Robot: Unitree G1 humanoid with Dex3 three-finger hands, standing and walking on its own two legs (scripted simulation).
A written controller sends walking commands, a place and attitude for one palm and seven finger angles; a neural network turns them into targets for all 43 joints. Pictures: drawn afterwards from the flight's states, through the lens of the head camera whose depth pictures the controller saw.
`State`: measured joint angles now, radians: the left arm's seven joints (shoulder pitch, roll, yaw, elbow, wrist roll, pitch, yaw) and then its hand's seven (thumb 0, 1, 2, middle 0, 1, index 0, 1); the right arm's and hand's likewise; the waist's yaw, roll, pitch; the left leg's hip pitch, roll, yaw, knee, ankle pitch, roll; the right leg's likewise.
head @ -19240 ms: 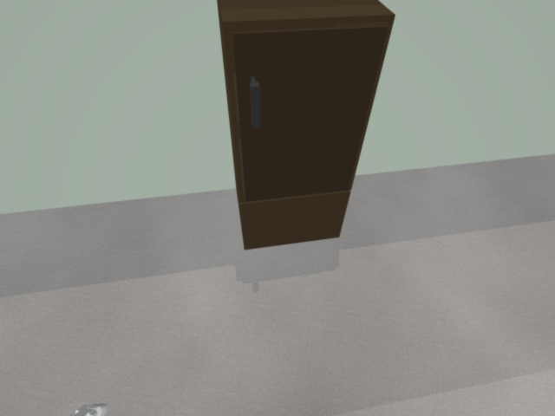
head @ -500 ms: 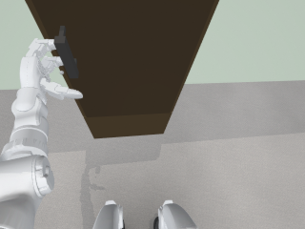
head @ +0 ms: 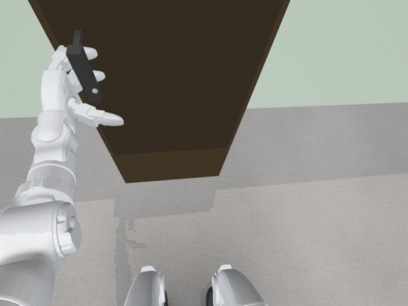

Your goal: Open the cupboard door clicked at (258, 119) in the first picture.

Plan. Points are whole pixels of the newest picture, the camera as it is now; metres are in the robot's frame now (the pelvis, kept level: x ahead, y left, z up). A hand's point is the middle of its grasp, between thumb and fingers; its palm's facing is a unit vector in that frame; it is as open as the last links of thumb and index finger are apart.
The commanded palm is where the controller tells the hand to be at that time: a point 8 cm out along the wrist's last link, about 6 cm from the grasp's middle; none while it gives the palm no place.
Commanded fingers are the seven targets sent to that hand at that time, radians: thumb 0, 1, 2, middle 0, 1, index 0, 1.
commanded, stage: slide the fingers in behind the handle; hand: left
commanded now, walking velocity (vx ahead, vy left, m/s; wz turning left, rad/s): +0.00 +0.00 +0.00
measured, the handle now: (87, 68) +0.56 +0.19 +0.08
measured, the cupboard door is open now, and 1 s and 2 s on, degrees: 0 0 31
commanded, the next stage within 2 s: close the thumb around the handle in 0.40 s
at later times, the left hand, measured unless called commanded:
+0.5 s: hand (99, 93) +0.51 +0.16 +0.07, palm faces +0.04 -1.00 -0.01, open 14.0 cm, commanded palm +0.48 +0.20 +0.07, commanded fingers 0.00 -0.44 0.32 -0.30 -1.21 -0.30 -1.21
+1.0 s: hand (98, 93) +0.50 +0.16 +0.07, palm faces +0.05 -1.00 -0.01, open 7.7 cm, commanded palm +0.47 +0.20 +0.07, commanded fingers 0.00 0.90 0.90 -0.40 -1.35 -0.40 -1.35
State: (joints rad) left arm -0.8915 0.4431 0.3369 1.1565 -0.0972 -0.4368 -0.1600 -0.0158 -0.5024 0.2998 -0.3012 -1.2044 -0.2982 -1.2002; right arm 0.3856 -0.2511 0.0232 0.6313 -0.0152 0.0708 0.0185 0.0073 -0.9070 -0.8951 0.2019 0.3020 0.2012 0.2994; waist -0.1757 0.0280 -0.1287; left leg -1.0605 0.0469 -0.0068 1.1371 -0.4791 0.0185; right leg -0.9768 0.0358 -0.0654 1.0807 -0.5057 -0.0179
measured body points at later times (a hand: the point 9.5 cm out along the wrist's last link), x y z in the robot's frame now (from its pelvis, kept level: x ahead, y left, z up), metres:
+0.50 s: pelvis +0.00 +0.00 +0.00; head +0.13 +0.02 +0.43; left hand +0.50 +0.22 +0.07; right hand +0.01 -0.26 -0.11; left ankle +0.03 +0.11 -0.65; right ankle +0.00 -0.11 -0.65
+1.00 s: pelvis +0.00 +0.00 +0.00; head +0.12 +0.02 +0.44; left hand +0.49 +0.22 +0.07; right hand +0.01 -0.26 -0.11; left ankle +0.03 +0.11 -0.65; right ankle +0.00 -0.11 -0.65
